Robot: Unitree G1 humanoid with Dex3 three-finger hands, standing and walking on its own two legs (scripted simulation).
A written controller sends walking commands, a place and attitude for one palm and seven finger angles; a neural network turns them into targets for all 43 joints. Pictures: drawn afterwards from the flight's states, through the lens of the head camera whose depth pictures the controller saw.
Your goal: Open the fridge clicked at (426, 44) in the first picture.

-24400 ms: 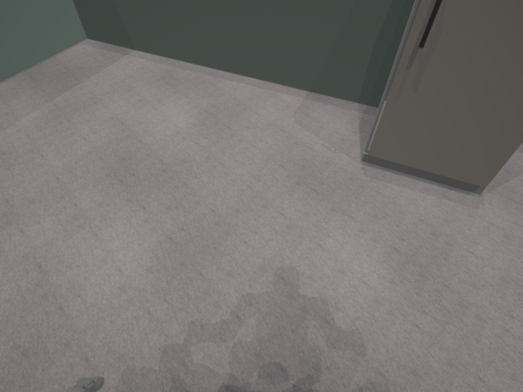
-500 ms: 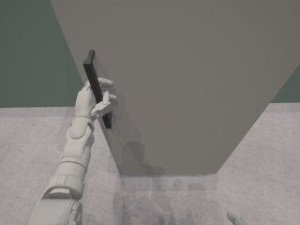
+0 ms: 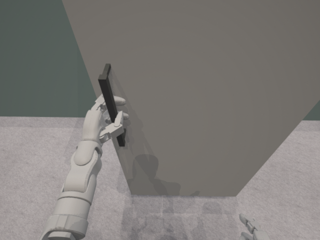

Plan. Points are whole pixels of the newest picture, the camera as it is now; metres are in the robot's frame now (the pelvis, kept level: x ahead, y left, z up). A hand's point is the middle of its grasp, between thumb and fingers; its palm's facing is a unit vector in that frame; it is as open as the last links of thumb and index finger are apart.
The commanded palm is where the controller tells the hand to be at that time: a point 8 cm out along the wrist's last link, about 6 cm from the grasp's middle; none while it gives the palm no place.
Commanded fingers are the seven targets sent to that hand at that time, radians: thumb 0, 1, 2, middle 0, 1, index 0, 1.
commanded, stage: pull the door a little, standing still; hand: left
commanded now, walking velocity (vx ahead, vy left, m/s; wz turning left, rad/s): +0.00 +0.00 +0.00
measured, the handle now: (115, 111) +0.42 +0.15 +0.09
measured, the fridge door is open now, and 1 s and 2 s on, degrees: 0 20 52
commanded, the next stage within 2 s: walk backward, drawing the door open in 0.38 s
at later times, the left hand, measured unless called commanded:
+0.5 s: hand (118, 151) +0.29 +0.11 +0.10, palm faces -0.05 -1.00 +0.01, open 6.1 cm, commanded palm +0.26 +0.17 +0.10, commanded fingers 0.00 0.90 0.90 -0.45 -1.40 -0.45 -1.40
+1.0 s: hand (131, 198) +0.19 +0.07 +0.10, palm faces +0.00 -0.99 -0.17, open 5.7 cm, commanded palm +0.16 +0.12 +0.10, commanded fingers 0.00 0.90 0.90 -0.45 -1.40 -0.45 -1.40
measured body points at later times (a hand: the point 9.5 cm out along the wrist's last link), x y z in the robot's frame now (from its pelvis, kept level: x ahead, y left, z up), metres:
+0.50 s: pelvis +0.04 +0.01 +0.00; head +0.05 +0.00 +0.45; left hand +0.29 +0.17 +0.11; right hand +0.18 -0.22 -0.09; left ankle -0.05 +0.12 -0.72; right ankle +0.01 -0.12 -0.72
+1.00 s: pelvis -0.04 -0.03 +0.01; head -0.03 -0.06 +0.46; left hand +0.18 +0.12 +0.11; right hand +0.17 -0.24 -0.07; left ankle -0.05 +0.12 -0.73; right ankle +0.01 -0.12 -0.73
